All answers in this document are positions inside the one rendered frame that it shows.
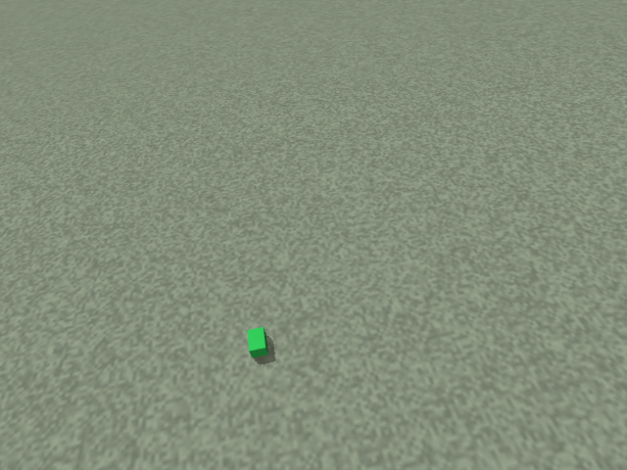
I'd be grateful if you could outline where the small box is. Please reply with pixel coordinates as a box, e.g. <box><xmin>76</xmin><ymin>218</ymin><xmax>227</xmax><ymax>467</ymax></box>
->
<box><xmin>247</xmin><ymin>327</ymin><xmax>268</xmax><ymax>358</ymax></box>

